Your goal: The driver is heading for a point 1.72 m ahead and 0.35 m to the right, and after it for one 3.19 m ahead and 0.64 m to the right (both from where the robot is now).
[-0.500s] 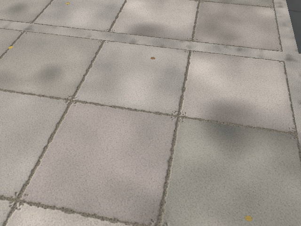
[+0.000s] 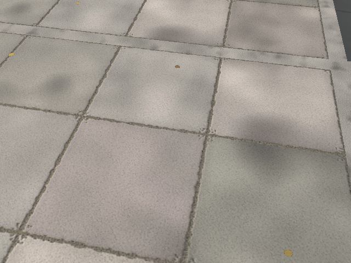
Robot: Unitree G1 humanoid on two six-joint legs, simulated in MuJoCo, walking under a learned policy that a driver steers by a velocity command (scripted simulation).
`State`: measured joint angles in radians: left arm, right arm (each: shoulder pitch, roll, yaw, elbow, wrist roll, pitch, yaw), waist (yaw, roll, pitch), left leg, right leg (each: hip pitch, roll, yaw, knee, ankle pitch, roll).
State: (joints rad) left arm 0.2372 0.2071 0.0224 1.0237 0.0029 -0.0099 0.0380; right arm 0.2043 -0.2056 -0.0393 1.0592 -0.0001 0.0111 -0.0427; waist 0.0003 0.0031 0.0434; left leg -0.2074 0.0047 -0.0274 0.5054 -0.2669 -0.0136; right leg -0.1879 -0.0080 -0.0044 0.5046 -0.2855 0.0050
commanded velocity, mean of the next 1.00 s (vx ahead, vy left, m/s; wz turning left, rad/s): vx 0.31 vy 0.00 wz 0.00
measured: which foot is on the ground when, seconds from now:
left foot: down 0.00-0.84, up 0.86-1.00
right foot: down 0.00-0.40, up 0.42-0.80, down 0.82-1.00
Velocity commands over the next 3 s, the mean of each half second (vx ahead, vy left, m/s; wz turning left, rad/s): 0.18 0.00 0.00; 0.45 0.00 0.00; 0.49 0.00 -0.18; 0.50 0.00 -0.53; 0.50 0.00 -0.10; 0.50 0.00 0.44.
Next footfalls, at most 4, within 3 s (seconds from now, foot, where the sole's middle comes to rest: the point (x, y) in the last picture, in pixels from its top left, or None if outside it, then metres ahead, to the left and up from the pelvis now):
0.82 right None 0.42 -0.12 -0.77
1.38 left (156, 208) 0.74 0.12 -0.77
1.92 right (226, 166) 0.95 -0.20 -0.77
2.48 left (213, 108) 1.34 -0.17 -0.77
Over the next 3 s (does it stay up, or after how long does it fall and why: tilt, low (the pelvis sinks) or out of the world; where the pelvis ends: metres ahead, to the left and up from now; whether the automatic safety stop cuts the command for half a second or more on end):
stays up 1.42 -0.31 -0.01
